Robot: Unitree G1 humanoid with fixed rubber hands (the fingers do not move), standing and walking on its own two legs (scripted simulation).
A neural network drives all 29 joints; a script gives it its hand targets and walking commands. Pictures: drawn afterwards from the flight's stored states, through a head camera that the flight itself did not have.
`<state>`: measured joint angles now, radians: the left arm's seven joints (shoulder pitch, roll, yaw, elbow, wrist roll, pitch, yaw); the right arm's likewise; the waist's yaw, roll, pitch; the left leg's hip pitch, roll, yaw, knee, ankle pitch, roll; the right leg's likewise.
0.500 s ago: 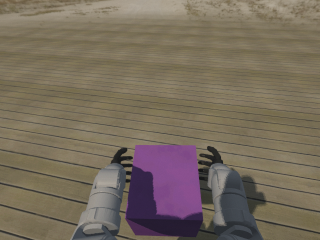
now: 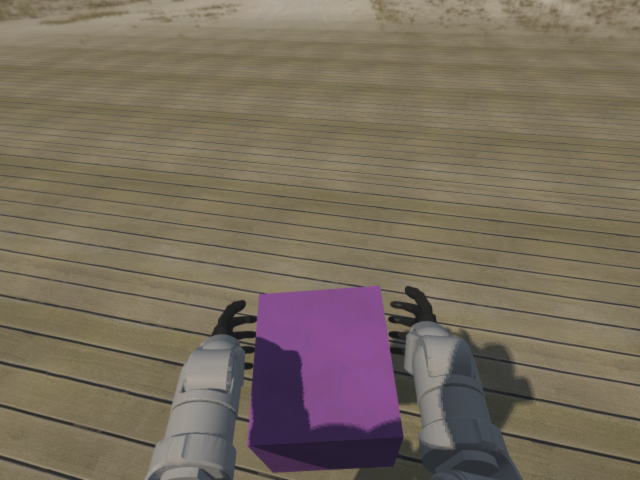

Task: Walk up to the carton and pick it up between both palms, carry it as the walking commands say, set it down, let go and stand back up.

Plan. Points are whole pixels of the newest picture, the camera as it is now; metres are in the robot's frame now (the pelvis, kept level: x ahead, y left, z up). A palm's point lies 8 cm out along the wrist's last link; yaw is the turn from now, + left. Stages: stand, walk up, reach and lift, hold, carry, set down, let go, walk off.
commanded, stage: reach and lift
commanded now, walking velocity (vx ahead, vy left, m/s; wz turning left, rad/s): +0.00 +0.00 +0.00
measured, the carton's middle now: (326, 380) +0.32 +0.00 -0.04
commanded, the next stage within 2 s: hold in 0.08 s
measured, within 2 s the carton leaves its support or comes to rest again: neither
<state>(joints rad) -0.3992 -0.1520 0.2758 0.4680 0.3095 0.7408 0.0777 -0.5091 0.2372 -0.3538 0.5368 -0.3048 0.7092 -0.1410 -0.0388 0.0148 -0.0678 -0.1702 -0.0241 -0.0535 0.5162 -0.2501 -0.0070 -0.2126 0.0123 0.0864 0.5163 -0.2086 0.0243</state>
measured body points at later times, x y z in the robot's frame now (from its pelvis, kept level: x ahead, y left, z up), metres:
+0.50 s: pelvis -0.02 +0.00 +0.00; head -0.11 -0.02 +0.44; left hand +0.30 +0.12 +0.06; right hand +0.30 -0.14 +0.07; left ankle +0.02 +0.12 -0.73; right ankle +0.05 -0.13 -0.73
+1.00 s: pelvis -0.03 -0.03 -0.02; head -0.03 -0.05 +0.43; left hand +0.32 +0.07 +0.09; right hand +0.30 -0.20 +0.07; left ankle +0.03 +0.12 -0.73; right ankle +0.02 -0.14 -0.71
